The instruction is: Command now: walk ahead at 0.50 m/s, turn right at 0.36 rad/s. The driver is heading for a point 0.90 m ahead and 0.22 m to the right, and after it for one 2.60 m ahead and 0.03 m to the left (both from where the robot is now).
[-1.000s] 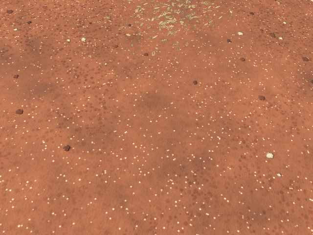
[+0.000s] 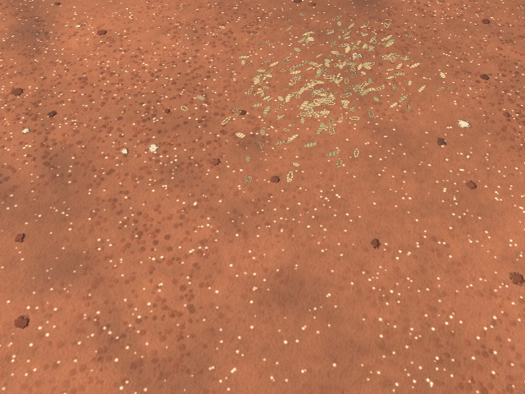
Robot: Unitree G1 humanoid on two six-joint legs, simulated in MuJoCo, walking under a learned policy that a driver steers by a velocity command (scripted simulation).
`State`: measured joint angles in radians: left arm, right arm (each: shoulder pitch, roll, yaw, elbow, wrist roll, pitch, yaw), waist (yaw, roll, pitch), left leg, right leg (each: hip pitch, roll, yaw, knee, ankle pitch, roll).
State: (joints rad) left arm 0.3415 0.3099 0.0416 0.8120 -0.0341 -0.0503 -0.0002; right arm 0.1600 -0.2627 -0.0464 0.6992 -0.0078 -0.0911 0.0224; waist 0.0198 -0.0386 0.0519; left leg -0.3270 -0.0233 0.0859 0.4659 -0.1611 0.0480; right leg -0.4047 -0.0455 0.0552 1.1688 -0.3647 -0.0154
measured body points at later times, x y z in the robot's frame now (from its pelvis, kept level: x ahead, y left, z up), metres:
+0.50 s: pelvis +0.28 -0.08 -0.01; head +0.32 -0.10 +0.44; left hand +0.49 +0.15 -0.10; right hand +0.30 -0.38 -0.13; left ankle +0.19 +0.10 -0.63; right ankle +0.32 -0.16 -0.73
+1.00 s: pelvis +0.58 -0.12 +0.00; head +0.60 -0.12 +0.45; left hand +0.76 +0.11 -0.12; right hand +0.60 -0.42 -0.10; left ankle +0.67 -0.05 -0.73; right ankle +0.41 -0.18 -0.65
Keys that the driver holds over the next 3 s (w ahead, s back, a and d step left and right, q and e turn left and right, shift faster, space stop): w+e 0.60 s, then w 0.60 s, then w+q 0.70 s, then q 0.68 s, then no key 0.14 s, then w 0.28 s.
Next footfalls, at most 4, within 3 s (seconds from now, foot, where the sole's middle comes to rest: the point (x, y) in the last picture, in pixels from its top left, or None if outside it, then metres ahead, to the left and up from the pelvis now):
0.38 right None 0.36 -0.17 -0.77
0.88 left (299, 301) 0.71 -0.07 -0.77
1.40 right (414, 255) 0.87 -0.42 -0.77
1.90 left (339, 170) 1.19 -0.22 -0.77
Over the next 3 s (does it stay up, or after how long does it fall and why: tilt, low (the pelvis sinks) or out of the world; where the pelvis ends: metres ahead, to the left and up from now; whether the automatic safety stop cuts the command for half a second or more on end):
stays up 1.26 -0.26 0.02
